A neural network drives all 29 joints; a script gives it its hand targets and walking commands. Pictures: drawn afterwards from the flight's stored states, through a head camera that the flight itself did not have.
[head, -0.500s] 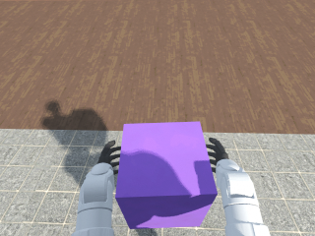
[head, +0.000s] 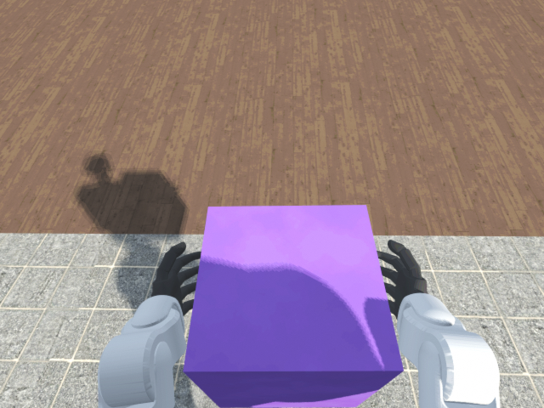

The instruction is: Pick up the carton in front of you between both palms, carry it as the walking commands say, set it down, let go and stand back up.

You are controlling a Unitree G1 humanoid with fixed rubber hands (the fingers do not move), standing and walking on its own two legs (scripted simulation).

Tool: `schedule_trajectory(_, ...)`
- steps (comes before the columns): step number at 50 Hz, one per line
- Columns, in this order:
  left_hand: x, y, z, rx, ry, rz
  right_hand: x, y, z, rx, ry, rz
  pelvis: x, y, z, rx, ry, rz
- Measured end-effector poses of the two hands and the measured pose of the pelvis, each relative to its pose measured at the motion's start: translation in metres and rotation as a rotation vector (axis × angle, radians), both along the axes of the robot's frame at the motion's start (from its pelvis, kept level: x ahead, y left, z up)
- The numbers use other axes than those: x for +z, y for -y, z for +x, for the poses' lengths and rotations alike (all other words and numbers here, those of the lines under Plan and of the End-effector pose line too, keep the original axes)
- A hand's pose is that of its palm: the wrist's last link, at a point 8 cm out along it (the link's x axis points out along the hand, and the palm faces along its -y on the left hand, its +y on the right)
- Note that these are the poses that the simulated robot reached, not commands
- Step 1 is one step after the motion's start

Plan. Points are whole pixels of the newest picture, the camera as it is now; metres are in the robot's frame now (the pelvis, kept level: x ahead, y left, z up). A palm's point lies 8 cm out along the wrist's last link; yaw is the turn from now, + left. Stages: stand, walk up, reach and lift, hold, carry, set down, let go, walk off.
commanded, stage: carry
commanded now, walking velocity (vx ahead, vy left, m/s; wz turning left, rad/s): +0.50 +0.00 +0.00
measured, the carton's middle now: (287, 314) +0.25 -0.01 +0.02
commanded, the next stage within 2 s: none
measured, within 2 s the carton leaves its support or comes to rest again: neither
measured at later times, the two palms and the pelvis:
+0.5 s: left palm (167, 166) +0.55 +0.19 +0.07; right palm (321, 157) +0.54 -0.11 +0.07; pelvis +0.31 +0.05 -0.01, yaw -2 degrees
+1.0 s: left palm (186, 64) +0.89 +0.17 +0.12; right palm (303, 59) +0.89 -0.13 +0.11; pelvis +0.66 +0.03 -0.01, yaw +0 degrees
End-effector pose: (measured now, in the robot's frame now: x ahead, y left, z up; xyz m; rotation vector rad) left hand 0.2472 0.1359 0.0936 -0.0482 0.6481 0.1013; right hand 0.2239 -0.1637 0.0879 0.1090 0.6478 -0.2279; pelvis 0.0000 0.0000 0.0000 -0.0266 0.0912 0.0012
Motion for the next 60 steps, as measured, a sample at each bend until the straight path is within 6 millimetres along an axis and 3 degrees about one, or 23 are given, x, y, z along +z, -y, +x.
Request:
schedule_trajectory(7,0.008,-0.016,0.045,0.137,-0.019,-0.021,0.019,-0.016,0.090,0.126,-0.015,-0.002,0.015,0.012,0.072,0.036,0.003,0.026)
schedule_trajectory(11,0.021,-0.026,0.086,0.170,-0.006,-0.013,0.029,-0.026,0.138,0.162,0.000,-0.005,0.023,0.009,0.118,0.026,0.002,0.047)
schedule_trajectory(17,0.020,-0.034,0.172,0.121,0.010,-0.004,0.020,-0.033,0.205,0.113,0.016,0.001,0.015,-0.010,0.196,0.009,0.016,0.049)
schedule_trajectory(24,-0.021,-0.051,0.291,0.042,-0.015,-0.033,-0.011,-0.051,0.302,0.042,-0.010,-0.028,-0.014,-0.043,0.304,-0.027,0.034,0.057)
schedule_trajectory(28,-0.026,-0.056,0.339,0.001,-0.097,-0.022,-0.015,-0.056,0.340,0.002,-0.093,-0.022,0.002,-0.056,0.345,-0.054,0.025,0.033)
schedule_trajectory(35,-0.003,-0.063,0.416,-0.013,-0.068,-0.032,0.011,-0.064,0.416,-0.010,-0.066,-0.026,0.026,-0.064,0.428,-0.041,0.026,-0.007)
schedule_trajectory(43,0.018,-0.065,0.521,0.052,0.034,-0.031,0.031,-0.065,0.540,0.059,0.036,-0.032,0.021,-0.051,0.542,-0.024,0.033,-0.002)
schedule_trajectory(51,0.027,-0.035,0.665,0.066,0.146,0.002,0.025,-0.034,0.686,0.062,0.147,0.016,-0.011,-0.022,0.669,0.001,0.034,-0.006)
schedule_trajectory(60,0.058,-0.033,0.798,0.139,0.134,-0.029,0.056,-0.032,0.833,0.089,0.137,0.049,0.016,-0.008,0.768,0.001,0.022,0.030)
